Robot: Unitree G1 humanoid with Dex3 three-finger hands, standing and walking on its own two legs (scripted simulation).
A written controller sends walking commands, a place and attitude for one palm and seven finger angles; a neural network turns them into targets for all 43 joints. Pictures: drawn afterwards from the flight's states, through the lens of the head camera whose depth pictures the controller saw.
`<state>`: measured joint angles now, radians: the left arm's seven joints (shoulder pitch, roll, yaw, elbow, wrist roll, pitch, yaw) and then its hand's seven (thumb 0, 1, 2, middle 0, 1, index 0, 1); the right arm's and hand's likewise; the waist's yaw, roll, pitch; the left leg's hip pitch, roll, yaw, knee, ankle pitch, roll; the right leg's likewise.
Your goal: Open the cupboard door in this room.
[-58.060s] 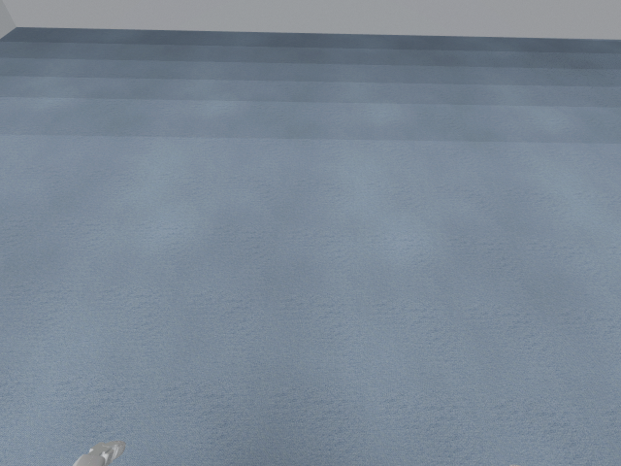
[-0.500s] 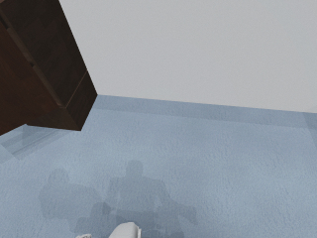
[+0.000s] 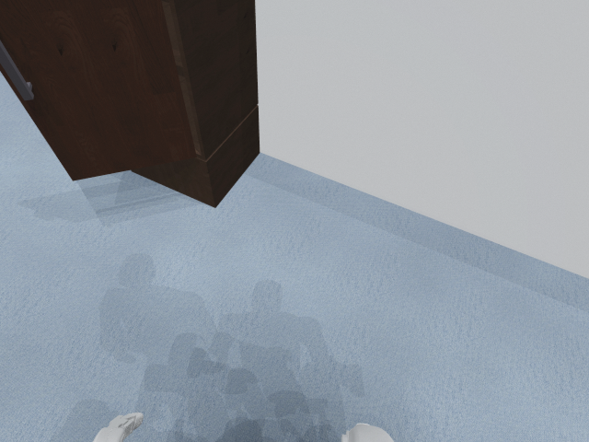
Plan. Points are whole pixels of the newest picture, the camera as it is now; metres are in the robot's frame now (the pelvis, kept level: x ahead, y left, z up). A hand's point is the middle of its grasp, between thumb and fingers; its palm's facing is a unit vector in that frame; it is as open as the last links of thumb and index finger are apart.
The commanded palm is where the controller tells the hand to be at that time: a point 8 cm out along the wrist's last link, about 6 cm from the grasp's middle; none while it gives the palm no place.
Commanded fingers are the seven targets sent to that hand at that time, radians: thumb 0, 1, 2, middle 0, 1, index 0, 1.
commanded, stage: turn to face it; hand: left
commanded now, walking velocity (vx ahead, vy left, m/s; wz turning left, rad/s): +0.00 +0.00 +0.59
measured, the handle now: (12, 64) +0.86 +0.73 -0.04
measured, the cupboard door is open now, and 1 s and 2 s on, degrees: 45 45 45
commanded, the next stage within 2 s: take the last steps up to it in 0.44 s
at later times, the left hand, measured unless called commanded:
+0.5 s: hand out of the picture +0.00 +0.15 -0.17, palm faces +0.31 -0.92 -0.23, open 7.3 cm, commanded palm none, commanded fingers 0.00 0.90 0.90 -0.20 -0.30 -0.20 -0.30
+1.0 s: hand out of the picture +0.05 +0.23 -0.16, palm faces +0.39 -0.90 -0.22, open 7.4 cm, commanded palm none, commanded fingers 0.00 0.90 0.90 -0.20 -0.30 -0.20 -0.30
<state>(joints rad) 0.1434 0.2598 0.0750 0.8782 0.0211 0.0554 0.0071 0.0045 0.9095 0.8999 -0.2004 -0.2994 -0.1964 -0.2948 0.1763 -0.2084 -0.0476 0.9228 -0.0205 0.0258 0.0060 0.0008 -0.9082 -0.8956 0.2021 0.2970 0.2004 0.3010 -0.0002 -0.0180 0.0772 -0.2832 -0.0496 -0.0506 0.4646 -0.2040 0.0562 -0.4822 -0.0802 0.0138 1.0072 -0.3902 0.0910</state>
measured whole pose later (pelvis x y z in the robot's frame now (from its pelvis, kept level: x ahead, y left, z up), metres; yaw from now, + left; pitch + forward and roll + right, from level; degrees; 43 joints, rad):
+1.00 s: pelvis +0.05 +0.02 +0.00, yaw +22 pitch +0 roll +1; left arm 0.18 0.20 0.06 0.96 0.03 0.02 -0.02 0.00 0.91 0.90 -0.20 -0.30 -0.20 -0.29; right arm 0.34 -0.18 -0.03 1.03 -0.02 -0.03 0.00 0.00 -0.91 -0.90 0.20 0.30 0.20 0.30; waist -0.01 0.00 0.03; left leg -0.10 -0.09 0.02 0.34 -0.25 0.08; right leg -0.47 -0.10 -0.06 0.84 -0.33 0.04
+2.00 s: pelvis +0.29 +0.27 +0.00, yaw +24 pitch +0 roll +1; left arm 0.15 0.18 0.07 0.98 0.03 0.00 0.00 0.00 0.91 0.90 -0.20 -0.30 -0.19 -0.29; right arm 0.34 -0.17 -0.04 1.08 -0.02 -0.07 -0.03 -0.01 -0.93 -0.90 0.20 0.30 0.20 0.30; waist 0.00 -0.04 0.02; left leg -0.09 -0.08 0.23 0.29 -0.22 0.12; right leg -0.60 -0.11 -0.03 1.03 -0.17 0.00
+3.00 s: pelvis +0.37 +0.29 -0.02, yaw +20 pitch +0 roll -2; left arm 0.27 0.16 0.02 0.97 0.03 0.01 0.04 0.00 0.91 0.90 -0.20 -0.30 -0.20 -0.29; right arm 0.18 -0.22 -0.06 0.95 -0.02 0.03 -0.01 0.00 -0.91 -0.90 0.20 0.30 0.20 0.30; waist 0.00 0.08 0.07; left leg -0.41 0.06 0.05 0.71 -0.36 0.00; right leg -0.23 0.02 -0.04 0.59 -0.36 -0.01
